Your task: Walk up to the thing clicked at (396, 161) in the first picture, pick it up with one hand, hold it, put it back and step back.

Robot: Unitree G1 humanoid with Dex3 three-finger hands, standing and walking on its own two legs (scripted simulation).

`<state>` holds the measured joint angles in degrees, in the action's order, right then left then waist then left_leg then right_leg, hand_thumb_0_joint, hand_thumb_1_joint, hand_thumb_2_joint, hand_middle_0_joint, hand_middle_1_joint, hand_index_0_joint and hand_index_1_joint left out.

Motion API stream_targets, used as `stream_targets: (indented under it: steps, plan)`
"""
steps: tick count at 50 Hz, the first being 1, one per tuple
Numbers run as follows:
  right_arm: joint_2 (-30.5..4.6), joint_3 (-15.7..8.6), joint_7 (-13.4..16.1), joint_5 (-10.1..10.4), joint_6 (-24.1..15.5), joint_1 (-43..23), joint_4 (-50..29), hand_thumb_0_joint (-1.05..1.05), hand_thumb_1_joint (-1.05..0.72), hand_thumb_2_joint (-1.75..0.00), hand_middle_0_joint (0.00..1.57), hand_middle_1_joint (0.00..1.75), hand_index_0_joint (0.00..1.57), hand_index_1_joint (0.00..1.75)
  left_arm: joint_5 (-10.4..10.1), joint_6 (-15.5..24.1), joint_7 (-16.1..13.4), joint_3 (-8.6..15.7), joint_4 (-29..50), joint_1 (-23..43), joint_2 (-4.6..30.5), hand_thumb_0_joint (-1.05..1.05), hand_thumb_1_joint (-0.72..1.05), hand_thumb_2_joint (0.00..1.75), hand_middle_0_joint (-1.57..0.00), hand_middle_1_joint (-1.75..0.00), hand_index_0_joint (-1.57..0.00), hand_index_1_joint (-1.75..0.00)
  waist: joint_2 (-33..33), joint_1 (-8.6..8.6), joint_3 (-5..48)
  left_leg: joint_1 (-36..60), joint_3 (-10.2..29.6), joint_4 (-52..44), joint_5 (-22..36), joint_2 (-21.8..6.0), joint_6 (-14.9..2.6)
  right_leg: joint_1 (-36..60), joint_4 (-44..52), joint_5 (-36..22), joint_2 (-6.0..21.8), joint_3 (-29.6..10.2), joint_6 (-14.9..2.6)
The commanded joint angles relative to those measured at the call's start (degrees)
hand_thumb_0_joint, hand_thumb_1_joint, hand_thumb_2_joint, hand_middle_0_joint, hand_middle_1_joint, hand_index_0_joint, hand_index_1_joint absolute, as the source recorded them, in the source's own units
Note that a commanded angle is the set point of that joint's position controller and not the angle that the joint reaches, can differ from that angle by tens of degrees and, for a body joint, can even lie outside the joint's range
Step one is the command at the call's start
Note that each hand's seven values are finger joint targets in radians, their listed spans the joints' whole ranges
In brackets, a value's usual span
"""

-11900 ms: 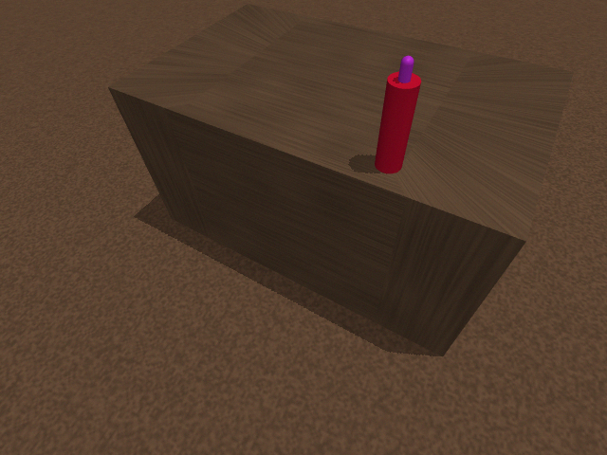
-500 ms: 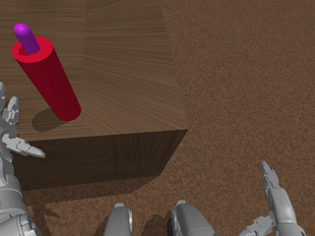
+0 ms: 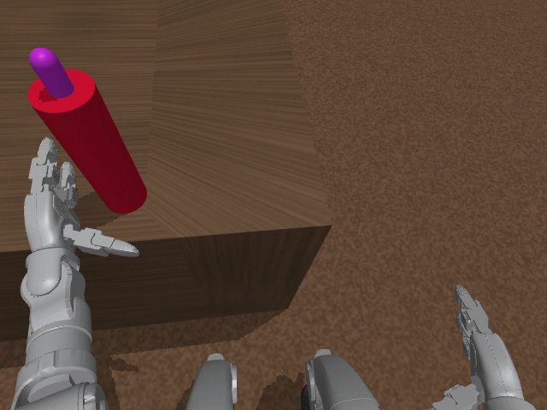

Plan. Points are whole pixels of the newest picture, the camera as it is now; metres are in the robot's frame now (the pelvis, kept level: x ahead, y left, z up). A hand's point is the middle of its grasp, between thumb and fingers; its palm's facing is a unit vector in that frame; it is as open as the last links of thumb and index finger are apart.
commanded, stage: rest palm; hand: left
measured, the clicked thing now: (94, 143) +0.44 +0.24 +0.10
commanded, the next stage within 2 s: close in 0.14 s
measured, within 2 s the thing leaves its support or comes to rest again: leaves its support in 1.40 s
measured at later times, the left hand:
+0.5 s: hand (96, 179) +0.43 +0.25 +0.04, palm faces +0.25 -0.97 +0.02, open 16.2 cm
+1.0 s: hand (106, 181) +0.43 +0.24 +0.04, palm faces +0.25 -0.97 +0.02, open 9.3 cm
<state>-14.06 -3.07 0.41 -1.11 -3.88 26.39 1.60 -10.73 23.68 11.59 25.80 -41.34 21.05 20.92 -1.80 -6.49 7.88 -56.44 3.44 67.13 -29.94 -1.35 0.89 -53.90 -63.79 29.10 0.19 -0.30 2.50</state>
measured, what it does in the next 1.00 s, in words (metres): stands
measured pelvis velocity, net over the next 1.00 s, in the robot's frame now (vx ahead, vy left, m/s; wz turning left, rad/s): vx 0.00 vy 0.00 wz -0.01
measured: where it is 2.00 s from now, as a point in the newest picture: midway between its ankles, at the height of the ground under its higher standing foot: outside the picture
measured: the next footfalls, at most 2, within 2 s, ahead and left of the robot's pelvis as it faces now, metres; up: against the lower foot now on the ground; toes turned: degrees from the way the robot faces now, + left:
none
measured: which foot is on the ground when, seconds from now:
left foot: down 0.00-1.00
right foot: down 0.00-1.00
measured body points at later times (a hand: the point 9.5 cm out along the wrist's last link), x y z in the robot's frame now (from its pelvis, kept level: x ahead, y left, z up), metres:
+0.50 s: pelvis +0.00 +0.00 +0.00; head +0.10 +0.03 +0.44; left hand +0.41 +0.30 +0.05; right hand +0.15 -0.26 +0.00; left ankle +0.02 +0.12 -0.65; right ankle +0.01 -0.15 -0.65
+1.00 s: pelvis +0.00 +0.00 +0.00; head +0.10 +0.03 +0.44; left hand +0.41 +0.29 +0.04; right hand +0.16 -0.26 +0.00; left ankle +0.02 +0.12 -0.65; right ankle +0.01 -0.15 -0.65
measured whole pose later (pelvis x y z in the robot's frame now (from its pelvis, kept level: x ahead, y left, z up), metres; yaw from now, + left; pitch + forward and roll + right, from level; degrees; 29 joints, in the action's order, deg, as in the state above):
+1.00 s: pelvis +0.00 +0.00 +0.00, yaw -1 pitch +20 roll -2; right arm -13.9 -3.5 -0.9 -0.9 0.8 25.0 0.8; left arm -8.8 24.2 6.2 25.6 -46.4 26.7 21.2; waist -1.1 -7.3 8.5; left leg -55.7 2.8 65.7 -29.7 -1.8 1.0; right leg -53.6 -62.6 28.6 -0.2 -0.9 2.4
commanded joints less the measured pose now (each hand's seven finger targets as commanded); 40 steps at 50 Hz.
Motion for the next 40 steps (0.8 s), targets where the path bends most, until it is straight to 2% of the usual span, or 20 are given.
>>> stream_targets:
  steps: [1,2,4,6,9,10,11,12,13,16,18,20,22,25,27,29,30,33,36,40]
  plan:
    - [-8.1,-5.2,0.5,-0.2,-2.3,2.5,-9.4,0.00,0.55,-0.05,0.05,0.05,0.05,0.05,-0.2,4.0,-1.4,1.0,11.7,17.3,12.7,0.00,-0.48,0.03,-0.05,-0.02,-0.07,0.00,9.0,0.83,22.3,17.2,-1.8,-9.4,19.1,0.6,-0.50,10.0,6.9,-17.2,-0.9,1.6,-3.31]
    - [-8.9,-6.2,0.5,-0.3,-1.8,2.1,-9.1,0.00,0.55,-0.05,0.05,0.05,0.05,0.05,0.2,4.0,-1.8,0.7,12.7,17.6,12.5,0.00,-0.50,0.02,-0.05,-0.01,-0.06,0.00,9.7,0.82,22.9,18.1,-1.7,-9.5,19.8,0.5,-0.32,9.2,6.7,-17.3,-0.9,1.7,-3.41]
    - [-7.7,-5.0,0.2,-0.3,-1.3,2.5,-9.5,0.00,0.54,-0.05,0.05,0.05,0.05,0.05,0.5,3.5,-2.4,-0.1,12.2,17.2,11.5,0.00,-0.57,0.02,-0.09,0.00,-0.08,0.00,9.2,1.09,22.2,17.7,-1.6,-9.7,20.4,0.5,-0.27,9.8,6.8,-17.6,-1.0,1.9,-3.40]
    - [-9.2,-6.4,0.4,0.0,-0.8,1.1,-11.1,0.00,0.54,-0.05,0.05,0.05,0.05,0.05,0.5,3.6,-3.6,2.2,13.6,19.4,15.0,0.00,-0.61,0.01,-0.09,0.00,-0.09,0.00,7.8,1.04,22.7,16.8,-2.1,-9.8,17.8,0.7,-0.73,11.8,7.7,-17.2,-0.9,1.3,-3.00]
    - [-9.3,-6.9,0.3,0.0,-0.1,0.9,-10.1,0.00,0.55,-0.05,0.05,0.05,0.05,0.05,0.9,3.2,-4.3,0.9,8.8,18.6,12.1,0.00,-0.61,0.01,-0.09,0.00,-0.08,0.00,5.7,-0.34,18.6,14.4,-2.1,-10.3,13.9,0.6,-1.01,9.3,8.2,-14.3,-1.0,1.1,-2.93]
    - [-8.9,-6.8,0.4,0.1,0.0,1.4,-8.3,0.00,0.54,-0.05,0.05,0.05,0.05,0.05,1.0,3.3,-4.2,1.4,7.6,19.1,13.0,0.00,-0.61,0.02,-0.09,0.00,-0.08,0.00,5.6,-0.15,16.9,13.5,-2.3,-10.2,13.6,0.6,-1.09,8.9,8.2,-14.2,-1.0,1.0,-2.90]
    - [-9.1,-6.6,0.2,0.0,0.3,2.1,-9.5,0.00,0.54,-0.05,0.05,0.05,0.05,0.05,1.0,3.6,-4.0,2.0,8.1,20.2,14.1,0.00,-0.61,0.01,-0.09,0.00,-0.09,0.00,5.6,-0.71,19.4,14.7,-1.9,-10.0,16.1,0.3,-0.99,9.2,7.6,-15.7,-1.1,1.3,-3.06]
    - [-7.8,-4.7,0.0,0.1,0.1,0.5,-10.8,0.00,0.54,-0.05,0.05,0.05,0.05,0.05,1.2,3.7,-3.6,1.7,7.2,20.0,14.0,0.00,-0.61,0.00,-0.09,0.00,-0.09,0.00,5.9,0.18,20.4,14.4,-2.1,-9.4,17.1,0.6,-1.12,10.2,7.4,-16.8,-0.9,1.0,-2.96]
    - [-8.2,-5.3,0.0,0.2,0.1,1.5,-11.2,0.00,0.54,-0.04,0.05,0.05,0.05,0.05,1.1,3.8,-3.2,1.6,7.5,21.4,14.2,0.00,-0.56,0.00,-0.17,-0.06,-0.17,-0.06,6.1,-0.62,22.3,15.9,-2.2,-8.8,19.2,0.5,-1.15,10.6,7.1,-18.5,-0.9,1.0,-2.96]
    - [-7.7,-4.0,0.0,0.2,0.3,1.3,-12.6,0.00,0.54,-0.04,0.05,0.05,0.05,0.05,0.8,4.3,-2.9,2.8,7.9,25.0,16.7,0.00,-0.50,0.08,-0.34,-0.19,-0.35,-0.18,7.1,0.00,24.3,16.8,-2.2,-9.1,19.3,0.8,-1.01,12.3,7.3,-18.7,-0.9,0.8,-2.94]
    - [-8.2,-4.8,-0.1,0.0,0.7,2.4,-10.3,0.00,0.54,-0.04,0.05,0.05,0.05,0.05,0.8,4.3,-3.2,3.3,8.1,26.2,17.9,0.00,-0.51,0.12,-0.38,-0.23,-0.39,-0.22,10.4,0.38,23.8,17.0,-2.4,-9.2,19.4,0.9,-0.72,10.7,7.3,-18.1,-0.8,0.7,-3.17]
    - [-9.6,-6.3,0.1,-0.2,0.6,1.9,-11.6,0.00,0.54,-0.04,0.05,0.05,0.05,0.05,1.2,3.5,-3.2,1.7,6.0,26.1,15.7,0.00,-0.48,0.13,-0.42,-0.25,-0.43,-0.24,8.9,-1.00,24.2,18.2,-2.1,-9.4,19.2,0.5,-0.70,10.4,7.7,-18.0,-1.1,1.0,-3.12]
    - [-8.5,-5.1,0.0,-0.1,0.8,2.0,-10.3,0.00,0.54,-0.04,0.05,0.05,0.05,0.05,1.5,3.2,-3.2,1.9,7.0,27.9,17.3,0.00,-0.48,0.15,-0.46,-0.29,-0.47,-0.28,10.6,-0.46,23.9,18.1,-2.4,-9.4,19.4,0.7,-0.71,10.3,8.1,-18.5,-0.9,0.6,-3.08]
    - [-9.3,-6.0,0.1,0.0,0.9,0.7,-10.0,0.00,0.54,-0.04,0.05,0.05,0.05,0.05,1.7,2.3,-3.2,1.0,2.5,27.3,15.3,0.00,-0.46,0.18,-0.51,-0.34,-0.53,-0.32,8.3,-1.49,21.4,17.3,-2.0,-9.5,20.2,0.2,-0.76,8.8,7.9,-18.7,-1.1,1.1,-3.17]
    - [-8.7,-4.5,-0.4,-0.1,1.1,-0.3,-10.3,0.00,0.55,-0.04,0.05,0.05,0.05,0.05,1.9,2.2,-3.5,2.5,0.4,25.7,16.4,0.00,-0.41,0.21,-0.54,-0.36,-0.55,-0.35,8.0,-0.25,20.2,15.3,-1.6,-9.9,19.5,0.2,-0.62,8.5,7.5,-17.1,-1.2,1.6,-3.39]
    - [-8.4,-4.5,-0.5,0.0,1.1,0.1,-12.4,0.00,0.54,-0.04,0.05,0.05,0.05,0.05,1.9,2.7,-3.6,2.2,0.8,28.6,16.5,0.00,-0.41,0.26,-0.60,-0.42,-0.62,-0.41,6.5,-1.58,21.9,15.2,-1.7,-9.9,17.1,0.2,-1.05,9.7,8.2,-16.2,-1.2,1.3,-3.20]
    - [-8.6,-4.6,-0.4,0.0,1.0,-0.1,-12.3,0.00,0.55,-0.04,0.05,0.05,0.05,0.05,1.7,3.2,-3.5,3.4,2.7,29.0,18.4,0.00,-0.38,0.28,-0.63,-0.45,-0.64,-0.44,7.5,-0.63,23.7,16.1,-1.8,-10.1,18.0,0.4,-0.92,11.2,8.0,-17.0,-1.2,1.3,-3.19]
    - [-10.4,-6.8,-0.2,-0.1,1.2,0.4,-11.1,0.00,0.55,-0.04,0.05,0.05,0.05,0.05,1.9,3.3,-3.8,3.7,3.7,29.4,19.5,0.00,-0.27,0.38,-0.73,-0.56,-0.75,-0.55,9.8,-0.31,24.0,18.5,-1.6,-10.8,18.4,0.3,-0.42,10.1,7.9,-16.3,-1.3,1.5,-3.40]
    - [-8.9,-5.3,-0.4,-0.1,1.0,-0.2,-11.4,0.00,0.54,-0.04,0.05,0.05,0.05,0.05,1.5,3.1,-3.6,1.8,4.3,28.0,15.5,0.00,-0.16,0.49,-0.85,-0.68,-0.86,-0.67,10.5,-0.14,25.0,20.9,-0.9,-11.0,21.7,-0.3,0.10,9.2,7.4,-17.3,-1.6,2.2,-3.60]
    - [-9.2,-5.7,-0.4,-0.1,1.2,0.8,-10.2,0.00,0.54,-0.04,0.05,0.05,0.05,0.05,1.5,2.6,-4.2,1.6,2.9,23.4,13.6,0.00,-0.06,0.60,-0.97,-0.80,-0.98,-0.79,8.0,-0.52,22.8,17.9,-1.4,-10.3,21.8,-0.2,-0.43,10.1,7.7,-18.7,-1.6,2.0,-3.40]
